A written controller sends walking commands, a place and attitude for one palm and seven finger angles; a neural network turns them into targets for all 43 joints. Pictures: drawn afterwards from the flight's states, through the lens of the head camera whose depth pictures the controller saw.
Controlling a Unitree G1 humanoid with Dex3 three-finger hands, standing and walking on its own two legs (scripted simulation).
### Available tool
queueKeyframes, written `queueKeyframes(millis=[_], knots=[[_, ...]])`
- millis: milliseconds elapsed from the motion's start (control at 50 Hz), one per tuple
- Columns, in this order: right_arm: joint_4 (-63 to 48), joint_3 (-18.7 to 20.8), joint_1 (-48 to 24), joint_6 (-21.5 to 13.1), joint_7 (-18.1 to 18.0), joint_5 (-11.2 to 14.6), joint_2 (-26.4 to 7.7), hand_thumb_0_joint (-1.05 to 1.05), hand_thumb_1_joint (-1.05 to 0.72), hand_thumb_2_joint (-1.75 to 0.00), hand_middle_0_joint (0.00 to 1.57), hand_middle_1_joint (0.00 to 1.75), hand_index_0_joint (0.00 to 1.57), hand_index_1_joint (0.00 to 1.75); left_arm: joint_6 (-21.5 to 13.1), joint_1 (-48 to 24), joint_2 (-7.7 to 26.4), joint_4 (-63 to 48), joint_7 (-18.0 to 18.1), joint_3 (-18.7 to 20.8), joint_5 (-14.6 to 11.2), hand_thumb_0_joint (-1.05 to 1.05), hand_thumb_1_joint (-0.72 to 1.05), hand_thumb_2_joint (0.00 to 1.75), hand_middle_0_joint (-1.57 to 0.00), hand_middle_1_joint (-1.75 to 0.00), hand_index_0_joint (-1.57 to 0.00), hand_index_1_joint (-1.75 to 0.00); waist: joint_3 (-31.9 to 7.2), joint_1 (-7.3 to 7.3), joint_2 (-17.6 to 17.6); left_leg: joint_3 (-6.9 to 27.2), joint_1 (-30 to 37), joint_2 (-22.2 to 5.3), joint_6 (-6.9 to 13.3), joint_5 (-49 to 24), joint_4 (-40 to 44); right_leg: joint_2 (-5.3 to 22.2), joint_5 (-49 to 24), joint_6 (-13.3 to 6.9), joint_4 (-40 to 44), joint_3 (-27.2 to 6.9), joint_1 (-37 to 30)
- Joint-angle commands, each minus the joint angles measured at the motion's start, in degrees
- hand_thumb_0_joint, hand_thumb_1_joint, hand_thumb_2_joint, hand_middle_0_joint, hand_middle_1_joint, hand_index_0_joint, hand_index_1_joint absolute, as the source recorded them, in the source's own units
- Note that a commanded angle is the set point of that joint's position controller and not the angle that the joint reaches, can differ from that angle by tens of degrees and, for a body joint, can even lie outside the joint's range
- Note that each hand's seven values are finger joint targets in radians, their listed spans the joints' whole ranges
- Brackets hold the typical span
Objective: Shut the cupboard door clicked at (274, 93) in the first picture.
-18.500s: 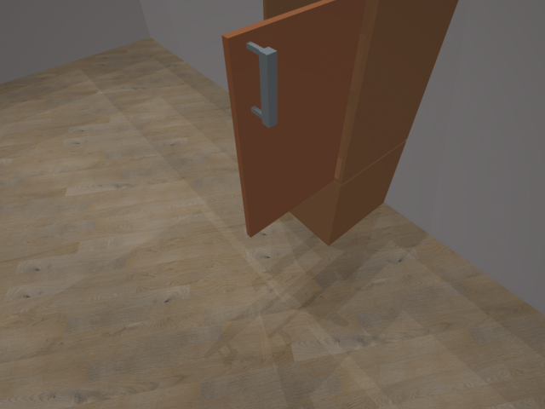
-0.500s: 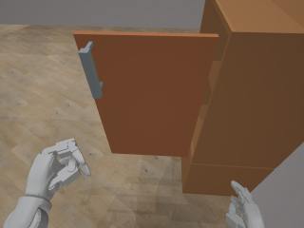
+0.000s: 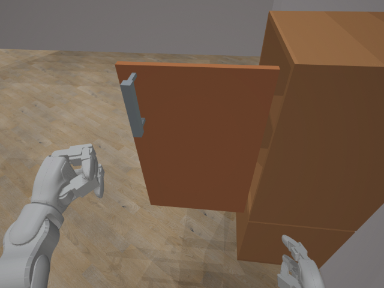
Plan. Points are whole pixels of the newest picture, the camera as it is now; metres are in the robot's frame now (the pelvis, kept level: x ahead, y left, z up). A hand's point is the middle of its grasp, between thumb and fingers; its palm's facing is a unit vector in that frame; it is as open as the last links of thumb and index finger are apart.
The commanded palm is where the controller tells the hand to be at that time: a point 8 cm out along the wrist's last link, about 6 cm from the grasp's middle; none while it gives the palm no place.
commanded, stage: raise the hand and make a fist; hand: left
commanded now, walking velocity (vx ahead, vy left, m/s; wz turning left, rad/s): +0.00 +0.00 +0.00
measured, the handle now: (135, 105) +0.48 +0.20 +0.16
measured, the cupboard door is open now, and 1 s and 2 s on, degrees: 90 90 90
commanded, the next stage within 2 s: bring the fist close to the handle in 0.26 s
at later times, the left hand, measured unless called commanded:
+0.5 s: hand (113, 189) +0.24 +0.17 +0.14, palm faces +0.04 -1.00 -0.07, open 3.1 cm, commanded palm +0.22 +0.22 +0.16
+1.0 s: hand (123, 149) +0.32 +0.18 +0.16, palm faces +0.04 -1.00 -0.05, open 3.1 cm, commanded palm +0.30 +0.22 +0.16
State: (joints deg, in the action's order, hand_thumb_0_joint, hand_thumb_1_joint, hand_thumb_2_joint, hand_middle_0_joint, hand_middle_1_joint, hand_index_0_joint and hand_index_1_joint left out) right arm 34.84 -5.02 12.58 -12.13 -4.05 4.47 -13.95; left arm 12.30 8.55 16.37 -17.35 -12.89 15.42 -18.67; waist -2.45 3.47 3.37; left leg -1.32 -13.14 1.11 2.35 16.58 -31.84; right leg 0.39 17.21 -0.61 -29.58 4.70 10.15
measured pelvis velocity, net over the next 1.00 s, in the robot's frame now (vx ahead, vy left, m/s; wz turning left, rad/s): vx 0.02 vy -0.02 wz -0.01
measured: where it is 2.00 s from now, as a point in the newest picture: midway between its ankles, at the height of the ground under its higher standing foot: outside the picture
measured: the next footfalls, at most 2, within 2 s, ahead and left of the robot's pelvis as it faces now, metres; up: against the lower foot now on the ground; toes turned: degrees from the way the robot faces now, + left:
none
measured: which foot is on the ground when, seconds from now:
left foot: down 0.00-1.00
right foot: down 0.00-1.00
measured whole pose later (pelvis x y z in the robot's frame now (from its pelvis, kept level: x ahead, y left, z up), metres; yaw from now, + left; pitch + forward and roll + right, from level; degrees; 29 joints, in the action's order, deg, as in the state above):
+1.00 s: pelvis +0.02 -0.02 +0.00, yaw -1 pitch +0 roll +0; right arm 36.8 -2.8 12.2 -11.4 -4.9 4.6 -15.4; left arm 8.4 -6.5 17.3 1.1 -11.7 14.9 -15.6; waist -2.2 2.0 2.9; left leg -1.5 -13.0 0.1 0.8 17.3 -30.8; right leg -0.7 18.7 -2.0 -30.1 4.3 11.0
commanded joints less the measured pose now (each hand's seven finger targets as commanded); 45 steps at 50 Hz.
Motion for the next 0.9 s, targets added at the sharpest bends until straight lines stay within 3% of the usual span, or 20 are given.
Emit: queueKeyframes(millis=[0, 80, 100, 160, 180, 240, 280, 340, 380, 440, 500, 540, 580, 600, 640, 680, 700, 760, 860, 880], knots=[[-10.78, 3.32, -9.06, -2.61, -0.51, 0.12, -6.54, 0.0, -0.9, -0.9, 0.2, 0.3, 0.2, 0.3, 0.85, -5.05, 7.56, -10.92, -0.89, 2.05, 0.15, 0.0, 0.9, 0.9, -1.3, -1.5, -1.3, -1.5, -4.15, 0.32, -4.47, 3.26, 3.35, -1.2, -0.54, -10.44, 5.91, -0.34, -10.36, -0.24, 4.8, -1.39, 1.26], [-11.25, 3.06, -9.55, -2.97, -0.56, -0.95, -6.0, 0.0, -0.9, -0.9, 0.2, 0.3, 0.2, 0.3, -4.25, -10.7, 13.16, -19.77, 3.05, 7.13, 0.93, 0.0, 0.9, 0.9, -1.3, -1.5, -1.3, -1.5, -7.56, 0.68, -1.58, 3.33, 5.34, -1.3, -0.79, -10.65, 6.14, -0.75, -7.85, -0.32, 4.46, -1.47, 0.46], [-11.38, 2.91, -9.62, -3.46, -0.53, -1.24, -5.41, 0.0, -0.9, -0.9, 0.2, 0.3, 0.2, 0.3, -6.03, -11.78, 12.11, -21.39, 3.84, 6.74, 1.11, 0.0, 0.9, 0.9, -1.3, -1.5, -1.3, -1.5, -8.63, 0.83, 0.56, 3.34, 6.14, -1.11, -0.77, -11.5, 6.3, -0.71, -8.48, -0.5, 4.24, -1.43, 0.11], [-9.53, 2.82, -8.18, -4.49, -0.45, -1.16, -5.23, 0.0, -0.9, -0.9, 0.2, 0.3, 0.2, 0.3, -9.24, -10.08, 8.87, -17.54, 4.74, 4.44, 1.1, 0.0, 0.9, 0.9, -1.3, -1.5, -1.3, -1.5, -5.89, -0.1, 3.21, 3.07, 6.64, -1.2, -1.23, -11.08, 6.37, -1.08, -8.85, -0.64, 4.49, -0.88, 1.72], [-8.81, 3.01, -7.73, -4.55, -0.35, -1.05, -5.76, 0.0, -0.9, -0.9, 0.2, 0.3, 0.2, 0.3, -8.99, -8.81, 8.74, -14.88, 4.45, 3.91, 1.23, 0.0, 0.9, 0.9, -1.3, -1.5, -1.3, -1.5, -4.3, -0.45, 1.05, 3.12, 5.33, -1.44, -1.04, -9.54, 6.24, -1.04, -7.44, -0.51, 5.29, -1.22, 2.1], [-8.38, 3.24, -7.87, -4.63, -0.74, -0.29, -6.12, 0.0, -0.9, -0.9, 0.2, 0.3, 0.2, 0.3, -6.17, -7.47, 5.49, -10.25, 2.57, -0.37, 1.54, 0.0, 0.9, 0.9, -1.3, -1.5, -1.3, -1.5, 0.38, -1.18, 0.94, 3.13, 3.95, -1.3, -0.87, -5.45, 7.19, -0.84, -4.28, -0.35, 6.63, -1.35, 3.97], [-8.53, 3.47, -7.79, -4.24, -0.88, 0.03, -6.72, 0.0, -0.9, -0.9, 0.2, 0.3, 0.2, 0.3, -3.37, -5.31, 6.17, -7.64, 1.36, -0.44, 1.64, 0.0, 0.9, 0.9, -1.3, -1.5, -1.3, -1.5, 1.6, -0.86, -1.52, 2.99, 2.47, -1.18, -0.61, -4.17, 7.23, -0.58, -2.69, -0.11, 7.66, -2.09, 3.64], [-9.73, 3.44, -8.98, -3.85, -1.23, -0.12, -6.56, 0.0, -0.9, -0.9, 0.2, 0.3, 0.2, 0.3, -1.86, -6.81, 8.51, -10.99, 0.77, 1.76, 1.34, 0.0, 0.9, 0.9, -1.3, -1.5, -1.3, -1.5, -1.51, -0.26, -3.82, 2.79, 3.56, -0.89, -0.2, -4.71, 7.04, -0.27, -1.78, 0.22, 7.86, -2.35, 2.54], [-9.26, 3.28, -9.13, -3.92, -1.5, -0.43, -6.68, 0.0, -0.9, -0.9, 0.2, 0.3, 0.2, 0.3, -3.05, -12.18, 11.37, -12.19, 1.88, 3.92, 1.29, 0.0, 0.9, 0.9, -1.3, -1.5, -1.3, -1.5, -3.22, -0.7, -5.11, 2.74, 4.18, -0.98, 0.0, -5.98, 6.21, -0.25, -2.14, 0.5, 7.86, -2.92, 2.42], [-8.37, 3.21, -9.2, -4.68, -1.8, -0.78, -5.95, 0.0, -0.9, -0.9, 0.2, 0.3, 0.2, 0.3, -6.57, -19.53, 11.72, -11.17, 3.88, 5.52, 1.09, 0.0, 0.9, 0.9, -1.3, -1.5, -1.3, -1.5, -4.97, -1.04, -2.92, 2.65, 5.8, -0.83, -0.17, -6.22, 6.01, -0.29, -2.02, 0.5, 7.45, -2.86, 2.62], [-7.05, 3.13, -8.61, -5.32, -1.71, -0.78, -5.88, 0.0, -0.9, -0.9, 0.2, 0.3, 0.2, 0.3, -8.94, -22.21, 10.34, -7.52, 4.21, 3.79, 1.46, 0.0, 0.9, 0.9, -1.3, -1.5, -1.3, -1.5, -4.97, -1.59, -0.33, 2.5, 6.34, -0.79, -0.21, -7.34, 5.85, -0.22, -4.64, 0.26, 6.79, -2.99, 2.57], [-6.59, 3.22, -8.23, -5.19, -1.68, -0.6, -6.19, 0.0, -0.9, -0.9, 0.2, 0.3, 0.2, 0.3, -8.62, -21.73, 10.48, -3.3, 3.23, 3.36, 1.76, 0.0, 0.9, 0.9, -1.3, -1.5, -1.3, -1.5, -5.05, -1.45, 0.18, 2.12, 6.21, -0.65, -0.3, -8.42, 5.77, -0.04, -7.4, 0.19, 6.5, -3.04, 1.8], [-6.17, 3.45, -7.68, -4.63, -1.66, -0.24, -6.98, 0.0, -0.9, -0.9, 0.2, 0.3, 0.2, 0.3, -6.36, -19.91, 11.39, 3.67, 1.63, 3.6, 1.91, 0.0, 0.9, 0.9, -1.3, -1.5, -1.3, -1.5, -3.33, -1.38, -2.82, 1.96, 4.0, -0.72, -0.22, -8.64, 5.1, 0.33, -9.0, 0.59, 6.87, -4.04, 1.82], [-6.4, 3.41, -7.95, -4.21, -1.66, -0.08, -6.86, 0.0, -0.9, -0.9, 0.2, 0.3, 0.2, 0.3, -5.47, -21.18, 10.12, 4.24, 0.72, 2.29, 1.73, 0.0, 0.9, 0.9, -1.3, -1.5, -1.3, -1.5, -3.25, -1.46, -3.02, 1.83, 3.42, -0.58, -0.17, -8.87, 5.13, 0.61, -9.7, 0.71, 6.73, -4.22, 1.31], [-7.31, 3.55, -8.43, -3.86, -1.66, 0.07, -7.11, 0.0, -0.9, -0.9, 0.2, 0.3, 0.2, 0.3, -3.8, -21.22, 11.2, 5.09, -0.44, 3.45, 1.32, 0.0, 0.9, 0.9, -1.3, -1.5, -1.3, -1.5, -4.38, -0.9, -3.09, 1.76, 3.28, -0.42, -0.14, -10.08, 4.66, 0.83, -12.22, 0.83, 6.09, -4.19, 0.65], [-7.43, 3.76, -8.34, -3.15, -1.6, 0.11, -7.53, 0.0, -0.9, -0.9, 0.2, 0.3, 0.2, 0.3, -3.14, -21.72, 14.31, 6.35, -0.68, 6.68, 0.87, 0.0, 0.9, 0.9, -1.3, -1.5, -1.3, -1.5, -6.24, -0.52, -6.38, 1.6, 2.43, -0.62, -0.11, -10.97, 3.89, 1.18, -13.64, 1.53, 5.72, -4.86, -0.65], [-8.07, 3.71, -9.03, -3.16, -1.58, 0.04, -7.15, 0.0, -0.9, -0.9, 0.2, 0.3, 0.2, 0.3, -3.7, -24.79, 13.01, 4.02, -0.74, 5.8, 0.69, 0.0, 0.9, 0.9, -1.3, -1.5, -1.3, -1.5, -8.27, -0.72, -4.93, 1.5, 3.32, -0.4, 0.0, -12.0, 3.75, 1.36, -15.51, 1.52, 5.05, -4.88, -1.12], [-8.57, 3.82, -8.93, -3.56, -1.48, -0.34, -6.6, 0.0, -0.9, -0.9, 0.2, 0.3, 0.2, 0.3, -6.77, -28.58, 14.93, 0.17, 0.52, 7.92, 0.75, 0.0, 0.9, 0.9, -1.3, -1.5, -1.3, -1.5, -12.18, -0.41, -1.53, 1.35, 6.19, -0.3, -0.11, -15.69, 3.42, 0.84, -20.49, 1.04, 3.17, -3.68, -2.15], [-7.21, 4.16, -7.24, -3.59, -1.14, -0.47, -6.74, 0.0, -0.9, -0.9, 0.2, 0.3, 0.2, 0.3, -9.82, -29.14, 12.93, 3.29, 1.43, 5.76, 1.83, 0.0, 0.9, 0.9, -1.3, -1.5, -1.3, -1.5, -11.32, -1.35, -0.61, 0.92, 7.25, -0.56, -0.19, -18.52, 3.05, 0.32, -23.91, 0.68, 2.28, -2.88, -0.72], [-6.99, 4.26, -6.99, -3.34, -1.08, -0.42, -7.16, 0.0, -0.9, -0.9, 0.2, 0.3, 0.2, 0.3, -9.27, -28.95, 13.2, 4.79, 1.41, 5.21, 2.17, 0.0, 0.9, 0.9, -1.3, -1.5, -1.3, -1.5, -10.26, -1.46, -2.86, 0.95, 6.3, -0.81, -0.06, -18.09, 2.85, 0.48, -23.59, 0.87, 2.5, -3.08, -0.57]])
